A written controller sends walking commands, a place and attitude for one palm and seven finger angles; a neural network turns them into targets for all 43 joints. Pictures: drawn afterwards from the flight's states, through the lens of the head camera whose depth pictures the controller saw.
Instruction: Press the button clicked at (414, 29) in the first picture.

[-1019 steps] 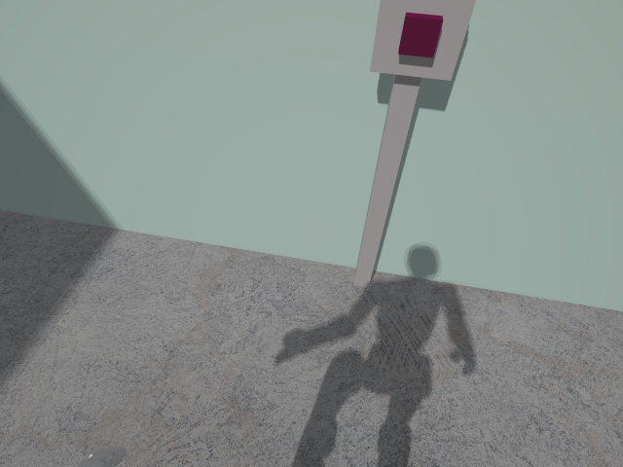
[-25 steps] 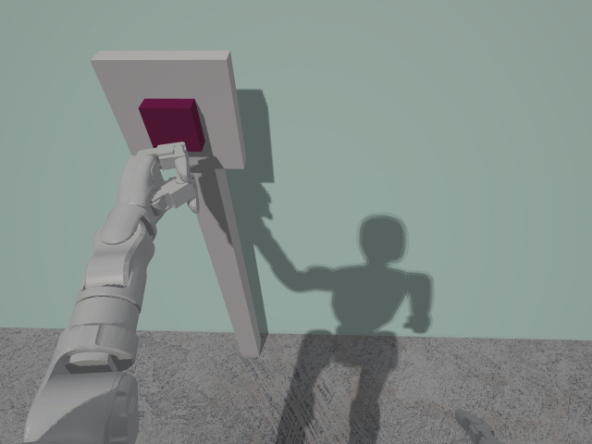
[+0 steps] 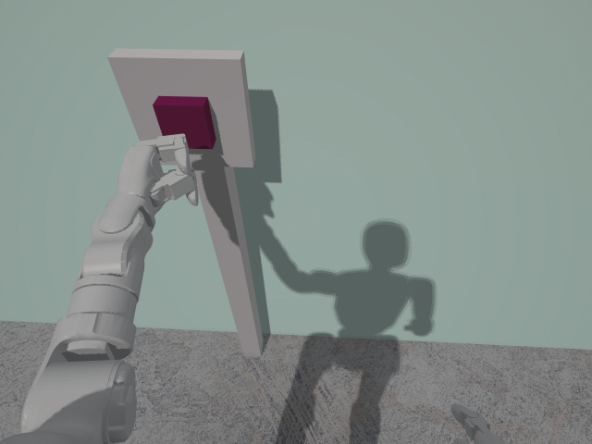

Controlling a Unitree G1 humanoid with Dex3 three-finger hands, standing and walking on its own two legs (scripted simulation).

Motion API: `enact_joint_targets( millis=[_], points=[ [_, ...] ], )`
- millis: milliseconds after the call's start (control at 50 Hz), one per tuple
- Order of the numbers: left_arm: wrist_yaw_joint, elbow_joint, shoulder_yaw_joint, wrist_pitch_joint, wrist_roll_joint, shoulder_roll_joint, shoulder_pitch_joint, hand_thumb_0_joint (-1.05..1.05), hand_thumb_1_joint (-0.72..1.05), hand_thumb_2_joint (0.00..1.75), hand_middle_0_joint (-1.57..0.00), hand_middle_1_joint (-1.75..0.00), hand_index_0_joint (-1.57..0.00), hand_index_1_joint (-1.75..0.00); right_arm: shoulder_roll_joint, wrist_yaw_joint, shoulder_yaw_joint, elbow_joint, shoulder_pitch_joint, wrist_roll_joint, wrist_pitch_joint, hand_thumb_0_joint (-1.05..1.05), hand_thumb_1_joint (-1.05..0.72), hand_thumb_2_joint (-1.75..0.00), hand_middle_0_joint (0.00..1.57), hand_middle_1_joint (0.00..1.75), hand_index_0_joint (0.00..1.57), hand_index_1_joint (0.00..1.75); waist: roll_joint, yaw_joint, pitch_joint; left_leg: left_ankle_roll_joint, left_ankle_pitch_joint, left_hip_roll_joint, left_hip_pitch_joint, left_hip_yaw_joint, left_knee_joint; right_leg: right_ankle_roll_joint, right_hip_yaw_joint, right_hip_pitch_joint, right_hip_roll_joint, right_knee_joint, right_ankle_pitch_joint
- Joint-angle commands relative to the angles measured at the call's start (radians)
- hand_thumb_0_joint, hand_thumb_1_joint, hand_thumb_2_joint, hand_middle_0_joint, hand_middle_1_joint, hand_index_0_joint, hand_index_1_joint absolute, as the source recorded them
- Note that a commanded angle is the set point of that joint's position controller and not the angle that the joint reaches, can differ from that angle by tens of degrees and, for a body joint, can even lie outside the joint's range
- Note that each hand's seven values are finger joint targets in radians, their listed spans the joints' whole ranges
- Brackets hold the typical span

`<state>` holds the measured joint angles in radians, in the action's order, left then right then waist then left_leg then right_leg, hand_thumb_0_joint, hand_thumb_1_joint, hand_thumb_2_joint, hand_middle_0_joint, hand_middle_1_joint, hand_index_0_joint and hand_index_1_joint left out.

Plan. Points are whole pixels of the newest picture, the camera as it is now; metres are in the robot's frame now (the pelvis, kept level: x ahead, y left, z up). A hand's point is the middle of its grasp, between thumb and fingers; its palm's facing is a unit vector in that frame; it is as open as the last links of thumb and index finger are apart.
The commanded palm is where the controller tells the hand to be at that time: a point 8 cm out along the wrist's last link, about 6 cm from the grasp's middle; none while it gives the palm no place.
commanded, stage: aim a knuckle at the button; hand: left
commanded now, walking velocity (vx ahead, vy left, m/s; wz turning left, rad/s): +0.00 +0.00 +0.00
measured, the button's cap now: (186, 122) +0.51 +0.18 +0.19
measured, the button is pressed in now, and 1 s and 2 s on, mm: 0 0 7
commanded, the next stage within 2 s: press the button with the knuckle in 0.34 s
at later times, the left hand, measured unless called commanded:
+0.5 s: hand (188, 192) +0.40 +0.16 +0.16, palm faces -0.01 -1.00 +0.00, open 3.1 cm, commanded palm +0.38 +0.21 +0.16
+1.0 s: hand (200, 166) +0.45 +0.16 +0.16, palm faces +0.00 -1.00 -0.01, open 3.1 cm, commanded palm +0.43 +0.21 +0.16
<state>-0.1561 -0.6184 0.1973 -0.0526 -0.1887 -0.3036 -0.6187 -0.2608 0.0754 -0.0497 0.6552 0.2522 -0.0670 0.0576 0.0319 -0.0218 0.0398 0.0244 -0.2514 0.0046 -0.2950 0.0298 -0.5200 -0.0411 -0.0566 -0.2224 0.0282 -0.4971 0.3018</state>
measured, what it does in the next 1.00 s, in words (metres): stands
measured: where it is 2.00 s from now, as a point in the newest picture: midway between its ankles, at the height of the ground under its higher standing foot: outside the picture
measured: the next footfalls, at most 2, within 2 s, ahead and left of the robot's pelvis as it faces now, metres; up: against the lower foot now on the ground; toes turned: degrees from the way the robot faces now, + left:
none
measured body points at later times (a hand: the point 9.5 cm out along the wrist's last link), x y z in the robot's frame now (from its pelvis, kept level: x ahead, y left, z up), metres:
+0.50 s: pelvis +0.00 +0.00 +0.00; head -0.01 -0.01 +0.45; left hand +0.39 +0.22 +0.16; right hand +0.13 -0.25 -0.10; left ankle +0.01 +0.10 -0.74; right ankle -0.03 -0.09 -0.74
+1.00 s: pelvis +0.00 +0.00 +0.00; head +0.02 -0.01 +0.45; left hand +0.44 +0.21 +0.16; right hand +0.08 -0.26 -0.12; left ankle +0.01 +0.10 -0.74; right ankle -0.03 -0.09 -0.74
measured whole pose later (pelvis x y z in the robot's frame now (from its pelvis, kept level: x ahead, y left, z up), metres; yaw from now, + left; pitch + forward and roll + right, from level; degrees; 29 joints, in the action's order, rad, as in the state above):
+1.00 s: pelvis +0.00 +0.00 +0.00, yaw -1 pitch +4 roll +0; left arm -0.15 -0.81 0.25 0.04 -0.16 -0.34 -0.73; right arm -0.27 0.06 -0.03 0.68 0.34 -0.05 0.05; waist 0.03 -0.06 0.05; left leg 0.03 -0.27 0.00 -0.35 0.04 -0.55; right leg -0.04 -0.04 -0.28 0.03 -0.53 0.31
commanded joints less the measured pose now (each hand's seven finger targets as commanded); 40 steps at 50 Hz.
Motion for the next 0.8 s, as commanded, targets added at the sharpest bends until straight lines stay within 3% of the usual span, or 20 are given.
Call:
enact_joint_targets(
  millis=[0,60,80,100,140,200,280,320,340,380,420,440,500,520,560,580,620,680,720,780],
  points=[
    [-0.009,0.128,0.067,0.044,-0.027,-0.171,-0.366,0.00,0.90,0.90,-1.30,-1.50,-1.30,-1.50,-0.131,0.005,0.048,-0.131,-0.030,-0.003,0.041,0.00,-0.90,-0.90,0.20,0.30,0.20,0.30,-0.090,-0.007,0.237,0.025,0.213,-0.003,0.164,-0.046,0.032,0.017,0.038,-0.021,-0.013,0.065,-0.310],
    [0.002,0.248,0.091,0.086,-0.023,-0.197,-0.394,0.00,0.90,0.90,-1.30,-1.50,-1.30,-1.50,-0.124,0.000,0.053,-0.154,-0.035,0.000,0.045,0.00,-0.90,-0.90,0.20,0.30,0.20,0.30,-0.046,0.008,0.306,0.026,0.264,-0.002,0.195,-0.040,0.028,0.016,0.046,0.019,-0.015,0.049,-0.367],
    [0.004,0.282,0.068,0.101,-0.022,-0.174,-0.411,0.00,0.90,0.90,-1.30,-1.50,-1.30,-1.50,-0.119,-0.003,0.051,-0.158,-0.039,0.002,0.049,0.00,-0.90,-0.90,0.20,0.30,0.20,0.30,-0.031,0.004,0.313,0.026,0.274,-0.001,0.209,-0.037,0.027,0.017,0.048,0.020,-0.015,0.048,-0.379],
    [0.012,0.307,0.107,0.117,-0.019,-0.222,-0.409,0.00,0.90,0.90,-1.30,-1.50,-1.30,-1.50,-0.123,-0.003,0.053,-0.155,-0.033,0.005,0.049,0.00,-0.90,-0.90,0.20,0.30,0.20,0.30,-0.044,0.012,0.330,0.026,0.290,-0.004,0.210,-0.041,0.023,0.016,0.047,0.036,-0.013,0.042,-0.389],
    [0.018,0.369,0.093,0.139,-0.010,-0.208,-0.404,0.00,0.90,0.90,-1.30,-1.50,-1.30,-1.50,-0.115,-0.007,0.053,-0.162,-0.041,0.008,0.054,0.00,-0.90,-0.90,0.20,0.30,0.20,0.30,0.011,0.016,0.350,0.024,0.318,-0.004,0.240,-0.040,0.026,0.013,0.049,0.046,-0.013,0.037,-0.409],
    [0.019,0.334,0.122,0.124,-0.012,-0.239,-0.340,0.00,0.90,0.90,-1.30,-1.50,-1.30,-1.50,-0.122,-0.005,0.054,-0.151,-0.043,0.005,0.051,0.00,-0.90,-0.90,0.20,0.30,0.20,0.30,-0.051,0.015,0.283,0.028,0.286,-0.008,0.200,-0.031,0.033,0.019,0.050,0.043,-0.010,0.054,-0.397],
    [-0.006,0.292,0.045,0.056,-0.018,-0.152,-0.313,0.00,0.90,0.90,-1.30,-1.50,-1.30,-1.50,-0.121,0.000,0.050,-0.151,-0.054,-0.006,0.047,0.00,-0.90,-0.90,0.20,0.30,0.20,0.30,0.008,-0.001,0.210,0.024,0.233,-0.005,0.192,-0.029,0.045,0.017,0.044,-0.012,-0.011,0.069,-0.342],
    [-0.011,0.276,0.031,0.032,-0.023,-0.138,-0.316,0.00,0.90,0.90,-1.30,-1.50,-1.30,-1.50,-0.123,0.002,0.052,-0.151,-0.051,-0.010,0.042,0.00,-0.90,-0.90,0.20,0.30,0.20,0.30,-0.031,-0.007,0.199,0.025,0.217,-0.006,0.184,-0.035,0.045,0.019,0.040,-0.025,-0.010,0.074,-0.319],
    [-0.012,0.298,0.018,0.029,-0.028,-0.120,-0.346,0.00,0.90,0.90,-1.30,-1.50,-1.30,-1.50,-0.122,0.002,0.053,-0.154,-0.054,-0.009,0.045,0.00,-0.90,-0.90,0.20,0.30,0.20,0.30,-0.033,-0.012,0.209,0.026,0.215,-0.005,0.196,-0.037,0.044,0.020,0.039,-0.032,-0.009,0.076,-0.313],
    [-0.008,0.303,0.055,0.031,-0.035,-0.159,-0.358,0.00,0.90,0.90,-1.30,-1.50,-1.30,-1.50,-0.126,0.007,0.055,-0.150,-0.049,-0.006,0.045,0.00,-0.90,-0.90,0.20,0.30,0.20,0.30,-0.062,-0.012,0.233,0.028,0.219,-0.005,0.200,-0.038,0.040,0.022,0.043,-0.021,-0.009,0.078,-0.318],
    [-0.001,0.357,0.081,0.055,-0.035,-0.191,-0.372,0.00,0.90,0.90,-1.30,-1.50,-1.30,-1.50,-0.124,0.007,0.055,-0.154,-0.054,-0.002,0.048,0.00,-0.90,-0.90,0.20,0.30,0.20,0.30,-0.050,-0.003,0.279,0.027,0.239,-0.004,0.216,-0.042,0.036,0.019,0.045,0.002,-0.010,0.069,-0.330],
    [0.002,0.365,0.048,0.066,-0.031,-0.163,-0.413,0.00,0.90,0.90,-1.30,-1.50,-1.30,-1.50,-0.119,0.008,0.049,-0.153,-0.059,-0.001,0.050,0.00,-0.90,-0.90,0.20,0.30,0.20,0.30,-0.029,-0.013,0.275,0.027,0.233,-0.003,0.222,-0.042,0.037,0.020,0.046,-0.009,-0.010,0.068,-0.321],
    [0.017,0.284,0.058,0.083,-0.020,-0.193,-0.479,0.00,0.90,0.90,-1.30,-1.50,-1.30,-1.50,-0.122,0.011,0.044,-0.126,-0.047,0.001,0.049,0.00,-0.90,-0.90,0.20,0.30,0.20,0.30,-0.049,-0.035,0.217,0.029,0.172,-0.004,0.188,-0.044,0.033,0.025,0.052,-0.051,-0.009,0.081,-0.254],
    [0.022,0.260,0.074,0.087,-0.014,-0.218,-0.514,0.00,0.90,0.90,-1.30,-1.50,-1.30,-1.50,-0.123,0.013,0.044,-0.120,-0.046,0.001,0.048,0.00,-0.90,-0.90,0.20,0.30,0.20,0.30,-0.024,-0.038,0.205,0.029,0.151,-0.002,0.179,-0.045,0.034,0.025,0.058,-0.061,-0.013,0.084,-0.233],
    [0.023,0.214,0.040,0.088,-0.004,-0.179,-0.527,0.00,0.90,0.90,-1.30,-1.50,-1.30,-1.50,-0.119,0.012,0.041,-0.118,-0.046,0.000,0.049,0.00,-0.90,-0.90,0.20,0.30,0.20,0.30,0.017,-0.037,0.213,0.025,0.146,0.000,0.187,-0.048,0.034,0.018,0.053,-0.074,-0.014,0.078,-0.220],
    [0.024,0.182,0.060,0.089,-0.003,-0.202,-0.531,0.00,0.90,0.90,-1.30,-1.50,-1.30,-1.50,-0.122,0.012,0.043,-0.112,-0.037,0.001,0.049,0.00,-0.90,-0.90,0.20,0.30,0.20,0.30,0.012,-0.035,0.225,0.024,0.146,0.001,0.184,-0.051,0.031,0.018,0.053,-0.071,-0.014,0.076,-0.219],
    [0.016,0.147,0.065,0.090,0.000,-0.205,-0.515,0.00,0.90,0.90,-1.30,-1.50,-1.30,-1.50,-0.124,0.009,0.043,-0.118,-0.028,0.003,0.047,0.00,-0.90,-0.90,0.20,0.30,0.20,0.30,0.006,-0.026,0.271,0.025,0.181,0.001,0.188,-0.050,0.022,0.016,0.054,-0.046,-0.016,0.063,-0.260],
    [0.002,0.094,0.063,0.100,-0.008,-0.201,-0.551,0.00,0.90,0.90,-1.30,-1.50,-1.30,-1.50,-0.128,0.007,0.046,-0.117,-0.012,0.001,0.046,0.00,-0.90,-0.90,0.20,0.30,0.20,0.30,-0.013,-0.032,0.277,0.023,0.184,0.001,0.170,-0.047,0.018,0.018,0.052,-0.042,-0.015,0.057,-0.280],
    [-0.004,0.068,0.082,0.115,-0.012,-0.217,-0.536,0.00,0.90,0.90,-1.30,-1.50,-1.30,-1.50,-0.136,0.004,0.050,-0.118,0.005,0.004,0.047,0.00,-0.90,-0.90,0.20,0.30,0.20,0.30,-0.065,-0.027,0.295,0.027,0.206,-0.001,0.160,-0.050,0.015,0.019,0.050,-0.027,-0.012,0.047,-0.311],
    [-0.007,0.057,0.087,0.130,-0.011,-0.216,-0.541,0.00,0.90,0.90,-1.30,-1.50,-1.30,-1.50,-0.136,0.000,0.054,-0.117,0.021,0.005,0.046,0.00,-0.90,-0.90,0.20,0.30,0.20,0.30,-0.039,-0.026,0.308,0.026,0.234,0.000,0.163,-0.040,0.006,0.020,0.051,-0.024,-0.011,0.039,-0.349]
  ],
)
